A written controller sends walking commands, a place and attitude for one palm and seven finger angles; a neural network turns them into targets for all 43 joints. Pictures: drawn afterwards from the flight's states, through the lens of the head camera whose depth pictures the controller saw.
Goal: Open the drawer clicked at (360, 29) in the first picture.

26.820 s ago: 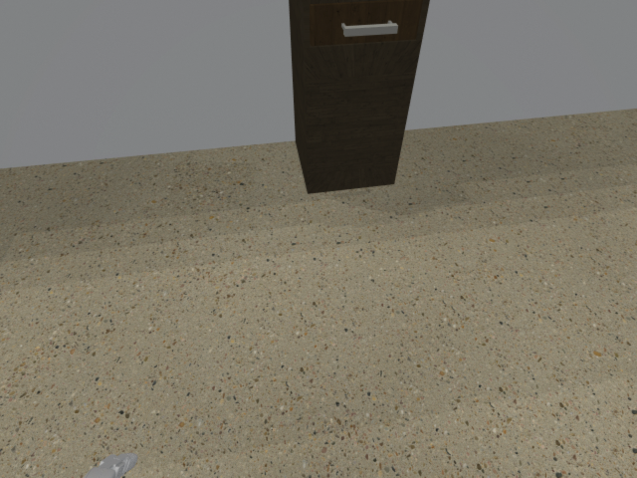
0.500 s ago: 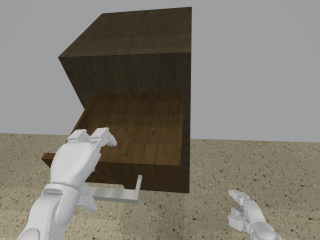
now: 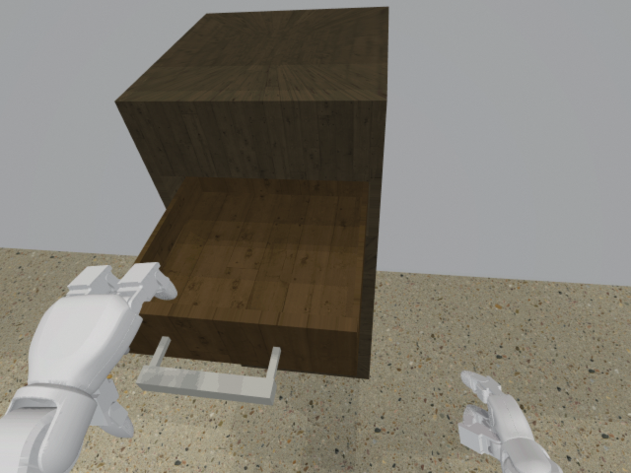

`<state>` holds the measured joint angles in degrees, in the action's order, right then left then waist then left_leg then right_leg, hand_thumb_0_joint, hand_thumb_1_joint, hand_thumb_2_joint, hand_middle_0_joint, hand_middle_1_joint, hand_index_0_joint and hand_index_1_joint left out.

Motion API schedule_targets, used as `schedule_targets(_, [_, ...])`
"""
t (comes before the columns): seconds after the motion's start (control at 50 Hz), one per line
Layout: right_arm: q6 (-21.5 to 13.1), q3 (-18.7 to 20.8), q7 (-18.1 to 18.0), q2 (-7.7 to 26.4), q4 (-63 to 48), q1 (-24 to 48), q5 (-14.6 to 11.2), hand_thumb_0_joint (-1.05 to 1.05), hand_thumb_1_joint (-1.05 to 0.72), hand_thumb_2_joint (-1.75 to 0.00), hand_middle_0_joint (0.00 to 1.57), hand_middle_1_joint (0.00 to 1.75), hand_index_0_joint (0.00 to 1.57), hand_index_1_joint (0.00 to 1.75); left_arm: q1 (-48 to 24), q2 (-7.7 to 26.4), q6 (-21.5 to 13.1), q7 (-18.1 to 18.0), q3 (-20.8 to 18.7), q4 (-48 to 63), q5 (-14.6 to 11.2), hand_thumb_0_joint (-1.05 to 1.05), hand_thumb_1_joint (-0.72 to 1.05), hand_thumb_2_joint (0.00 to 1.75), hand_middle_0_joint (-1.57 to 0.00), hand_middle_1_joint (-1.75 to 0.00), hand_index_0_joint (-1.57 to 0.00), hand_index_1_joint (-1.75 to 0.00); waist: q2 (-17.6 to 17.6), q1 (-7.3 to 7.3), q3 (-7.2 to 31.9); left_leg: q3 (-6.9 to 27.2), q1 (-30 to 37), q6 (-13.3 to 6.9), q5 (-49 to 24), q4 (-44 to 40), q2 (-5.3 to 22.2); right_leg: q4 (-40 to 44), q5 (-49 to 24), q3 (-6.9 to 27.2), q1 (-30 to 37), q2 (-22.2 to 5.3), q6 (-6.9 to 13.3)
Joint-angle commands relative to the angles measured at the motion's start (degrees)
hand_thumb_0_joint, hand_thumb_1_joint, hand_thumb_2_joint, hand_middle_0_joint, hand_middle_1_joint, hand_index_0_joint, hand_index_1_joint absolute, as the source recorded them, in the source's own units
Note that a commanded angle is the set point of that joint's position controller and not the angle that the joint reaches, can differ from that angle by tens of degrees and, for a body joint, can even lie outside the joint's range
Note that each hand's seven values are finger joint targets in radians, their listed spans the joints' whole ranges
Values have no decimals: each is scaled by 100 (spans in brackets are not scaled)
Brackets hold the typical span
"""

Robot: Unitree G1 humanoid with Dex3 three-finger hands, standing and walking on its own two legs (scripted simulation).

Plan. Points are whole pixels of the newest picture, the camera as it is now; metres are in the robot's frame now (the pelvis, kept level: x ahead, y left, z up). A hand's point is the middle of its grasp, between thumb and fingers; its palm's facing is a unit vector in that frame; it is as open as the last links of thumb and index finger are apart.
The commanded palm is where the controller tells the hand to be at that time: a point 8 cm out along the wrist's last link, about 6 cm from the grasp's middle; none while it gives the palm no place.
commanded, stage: draw the hand back to the body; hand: left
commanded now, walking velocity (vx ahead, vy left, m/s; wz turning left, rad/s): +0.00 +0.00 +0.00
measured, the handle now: (212, 367) +0.24 +0.20 -0.01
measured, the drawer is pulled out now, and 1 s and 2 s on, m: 0.29 0.29 0.29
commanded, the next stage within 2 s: step back with the hand held close in 0.98 s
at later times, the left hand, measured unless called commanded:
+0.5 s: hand (120, 330) +0.20 +0.23 +0.16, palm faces +0.34 -0.85 -0.40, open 11.1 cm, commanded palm +0.14 +0.27 +0.18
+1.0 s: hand (112, 346) +0.18 +0.23 +0.16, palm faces +0.41 -0.82 -0.40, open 7.6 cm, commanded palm +0.13 +0.27 +0.18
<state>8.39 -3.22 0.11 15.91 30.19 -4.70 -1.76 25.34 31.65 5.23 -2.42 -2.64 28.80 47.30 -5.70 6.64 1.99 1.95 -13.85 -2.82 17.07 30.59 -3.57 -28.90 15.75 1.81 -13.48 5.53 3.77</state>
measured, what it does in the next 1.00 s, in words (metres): stands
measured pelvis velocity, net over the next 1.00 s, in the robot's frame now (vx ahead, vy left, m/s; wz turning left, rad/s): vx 0.01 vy -0.01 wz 0.05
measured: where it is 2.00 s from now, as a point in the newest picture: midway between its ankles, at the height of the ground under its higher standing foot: outside the picture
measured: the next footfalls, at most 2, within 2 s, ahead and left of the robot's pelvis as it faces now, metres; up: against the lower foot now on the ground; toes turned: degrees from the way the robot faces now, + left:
none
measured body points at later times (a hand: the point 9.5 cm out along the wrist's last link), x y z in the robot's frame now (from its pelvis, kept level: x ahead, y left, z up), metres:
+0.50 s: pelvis +0.02 +0.00 +0.00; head +0.02 -0.02 +0.45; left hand +0.17 +0.27 +0.18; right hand +0.21 -0.20 -0.09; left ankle -0.01 +0.09 -0.73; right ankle -0.01 -0.08 -0.73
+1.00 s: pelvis +0.01 -0.01 +0.00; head +0.00 -0.04 +0.45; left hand +0.15 +0.27 +0.18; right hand +0.22 -0.22 -0.08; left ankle -0.01 +0.09 -0.73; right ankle -0.01 -0.08 -0.73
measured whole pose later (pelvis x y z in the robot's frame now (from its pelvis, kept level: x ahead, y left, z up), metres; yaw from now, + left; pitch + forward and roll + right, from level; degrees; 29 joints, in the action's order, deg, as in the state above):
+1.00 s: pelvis +0.01 -0.01 +0.00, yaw +3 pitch -1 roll +0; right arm -5.2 -1.8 -3.7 12.4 35.3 -9.6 -1.9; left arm 33.2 19.6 -5.7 -6.2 -15.4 27.9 -5.3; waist -3.8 3.0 1.2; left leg 5.0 -10.1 -1.8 17.1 28.6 -3.9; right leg -26.5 16.5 -1.1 -8.8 5.2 4.7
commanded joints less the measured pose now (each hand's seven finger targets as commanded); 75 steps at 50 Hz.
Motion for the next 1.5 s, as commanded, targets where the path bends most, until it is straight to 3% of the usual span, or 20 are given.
schedule_targets(0.0, [-1119,228,-197,35,-1036,445,-54,0,-90,-90,20,30,20,30,-283,-676,-778,-353,-978,859,-4415,0,-43,33,-29,-115,-29,-115,1001,-488,397,168,841,-9,-1084,-335,517,383,-925,-94,333,-453,-197])
schedule_targets(0.02, [-1216,217,-222,65,-963,440,-19,0,-90,-90,20,30,20,30,56,-711,-862,-372,-1011,766,-4468,0,-40,34,-29,-113,-29,-113,707,-459,271,164,789,13,-1015,-414,468,447,-821,-112,311,-411,-173])
schedule_targets(0.06, [-1329,231,-379,181,-881,485,5,0,-90,-90,20,30,20,30,-5,-267,-1057,-462,-1522,1331,-4953,0,-32,37,-29,-109,-29,-109,678,-377,415,190,740,82,-1185,-475,477,512,-954,-112,475,-522,-216])
schedule_targets(0.08, [-1448,193,-400,139,-921,377,58,0,-90,-90,20,30,20,30,-298,-351,-1234,-478,-1373,1750,-4957,0,-29,39,-29,-107,-29,-107,551,-385,647,189,744,86,-1275,-518,429,493,-1027,-153,628,-590,-209])
schedule_targets(0.16, [-1727,186,-443,149,-674,288,96,0,-90,-90,20,30,20,30,-208,-207,-1381,-568,-1623,1810,-5059,0,-15,45,-27,-98,-27,-98,-100,-385,259,222,583,169,-1591,-539,458,561,-1245,-142,530,-619,-148])
schedule_targets(0.22, [-1801,178,-367,109,-553,152,95,0,-90,-90,20,30,20,30,15,-479,-1417,-502,-1461,1680,-5092,0,-5,50,-27,-91,-27,-91,-504,-406,182,275,595,273,-1957,-555,482,478,-1343,-262,540,-619,-115])
schedule_targets(0.34, [-1718,331,-308,141,-519,210,58,0,-90,-90,20,30,20,30,527,-523,-1438,-399,-1666,1361,-5190,0,17,58,-25,-77,-25,-77,550,-377,509,224,611,242,-2260,-465,521,425,-1777,-289,717,-630,-188])
schedule_targets(0.4, [-1643,359,-332,130,-494,263,27,0,-90,-90,20,30,20,30,650,-464,-1443,-393,-1811,1237,-5213,0,27,63,-25,-70,-25,-70,624,-376,500,196,510,233,-2091,-469,499,440,-1769,-277,715,-646,-205])
schedule_targets(0.56, [-1658,371,-412,167,-447,251,-22,0,-90,-90,20,30,20,30,459,-228,-1471,-490,-1999,1469,-5187,0,55,75,-22,-52,-22,-52,45,-417,544,209,592,246,-1910,-450,473,520,-1495,-251,579,-652,-193])
schedule_targets(0.64, [-1620,385,-441,142,-420,276,-31,0,-90,-90,20,30,20,30,547,-215,-1434,-517,-2122,1092,-5222,0,69,81,-22,-43,-22,-43,406,-408,270,211,461,207,-1588,-505,456,566,-1316,-262,476,-648,-222])
schedule_targets(0.76, [-1603,388,-441,169,-424,338,-28,0,-90,-90,20,30,20,30,360,-324,-1460,-478,-1960,1034,-5235,0,90,90,-20,-30,-20,-30,275,-432,135,181,427,147,-1348,-489,415,663,-1181,-187,410,-688,-227])
schedule_targets(0.86, [-1654,375,-451,181,-431,333,-16,0,-90,-90,20,30,20,30,347,-158,-1489,-522,-2059,1240,-5234,0,90,90,-20,-30,-20,-30,187,-400,418,153,478,140,-1426,-440,400,652,-1375,-126,587,-730,-234])
schedule_targets(1.06, [-1631,389,-431,140,-382,344,-30,0,-90,-90,20,30,20,30,441,-265,-1494,-507,-2053,1039,-5233,0,90,90,-20,-30,-20,-30,173,-415,224,144,459,145,-1384,-465,400,689,-1340,-165,506,-716,-243])
schedule_targets(1.08, [-1553,480,-397,359,-535,-19,-50,0,-90,-90,20,30,20,30,-373,726,-1770,-563,-3118,1659,-5210,0,90,90,-20,-30,-20,-30,376,-593,-235,501,46,-22,-1077,-261,457,1083,-1525,561,133,-1097,-190])
schedule_targets(1.1, [-1503,501,-375,265,-360,-13,-27,0,-90,-90,20,30,20,30,110,231,-1824,-497,-2779,979,-5174,0,90,90,-20,-30,-20,-30,810,-668,-168,490,149,-12,-945,15,389,1179,-1598,669,67,-1316,-97])
schedule_targets(1.14, [-1399,504,-328,248,-437,75,-54,0,-90,-90,20,30,20,30,553,-181,-1837,-432,-2354,714,-5136,0,90,90,-20,-30,-20,-30,1234,-713,-59,367,122,0,-917,349,319,1167,-2099,713,76,-1550,-99])
schedule_targets(1.2, [-1294,551,-294,281,-513,96,-70,0,-90,-90,20,30,20,30,1064,-277,-1949,-411,-2292,852,-5126,0,90,90,-20,-30,-20,-30,661,-726,394,271,98,-5,-1138,255,391,793,-2648,562,320,-1628,-150])
schedule_targets(1.26, [-1174,608,-308,375,-619,167,-59,0,-90,-90,20,30,20,30,1299,-66,-1978,-457,-2476,1401,-5133,0,90,90,-20,-30,-20,-30,245,-712,748,434,163,-36,-2103,-151,683,430,-2374,238,428,-1350,-267])
schedule_targets(1.34, [-1067,653,-362,367,-749,141,-68,0,-90,-90,20,30,20,30,1367,143,-1962,-539,-2660,1872,-5129,0,90,90,-20,-30,-20,-30,330,-719,1004,650,-150,-14,-2682,-74,848,100,-2628,253,707,-1242,-187])
schedule_targets(1.48, [-1088,662,-445,327,-757,131,-13,0,-90,-90,20,30,20,30,1546,160,-1895,-620,-2780,1849,-5150,0,90,90,-20,-30,-20,-30,134,-672,856,1080,-730,-88,-2071,-598,1146,-197,-1225,122,560,-913,-222])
